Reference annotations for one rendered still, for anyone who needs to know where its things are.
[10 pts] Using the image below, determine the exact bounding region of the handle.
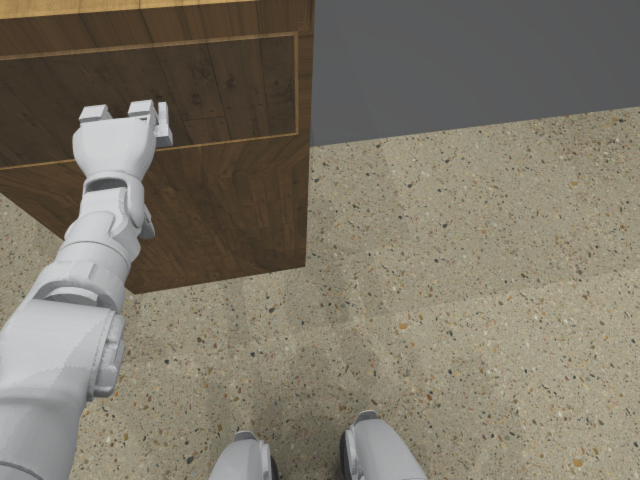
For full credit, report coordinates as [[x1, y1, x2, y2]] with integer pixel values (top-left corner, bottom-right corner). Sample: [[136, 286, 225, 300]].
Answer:
[[153, 102, 173, 148]]

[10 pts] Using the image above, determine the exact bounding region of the right robot shin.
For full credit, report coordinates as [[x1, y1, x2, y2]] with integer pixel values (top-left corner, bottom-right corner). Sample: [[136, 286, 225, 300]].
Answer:
[[351, 410, 378, 480]]

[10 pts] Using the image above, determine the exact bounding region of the drawer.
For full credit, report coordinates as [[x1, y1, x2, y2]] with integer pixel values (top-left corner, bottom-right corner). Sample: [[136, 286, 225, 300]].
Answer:
[[0, 32, 296, 168]]

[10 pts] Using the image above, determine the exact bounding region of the left robot upper arm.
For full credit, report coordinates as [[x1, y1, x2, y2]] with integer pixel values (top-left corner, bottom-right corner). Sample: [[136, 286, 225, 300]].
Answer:
[[0, 299, 126, 480]]

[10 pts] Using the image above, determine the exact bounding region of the robot left hand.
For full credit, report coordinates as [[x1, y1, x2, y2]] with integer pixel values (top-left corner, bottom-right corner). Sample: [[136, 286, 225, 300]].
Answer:
[[72, 100, 159, 239]]

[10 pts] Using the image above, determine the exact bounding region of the cabinet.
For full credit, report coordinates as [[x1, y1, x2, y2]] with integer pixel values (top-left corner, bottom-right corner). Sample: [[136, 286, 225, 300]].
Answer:
[[0, 0, 315, 295]]

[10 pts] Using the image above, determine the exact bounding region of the robot right thigh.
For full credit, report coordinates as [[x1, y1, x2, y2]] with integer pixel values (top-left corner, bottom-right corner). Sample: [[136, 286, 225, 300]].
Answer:
[[345, 419, 428, 480]]

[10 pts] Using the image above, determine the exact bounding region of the left robot forearm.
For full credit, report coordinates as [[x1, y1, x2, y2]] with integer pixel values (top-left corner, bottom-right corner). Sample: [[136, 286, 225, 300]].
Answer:
[[0, 171, 144, 362]]

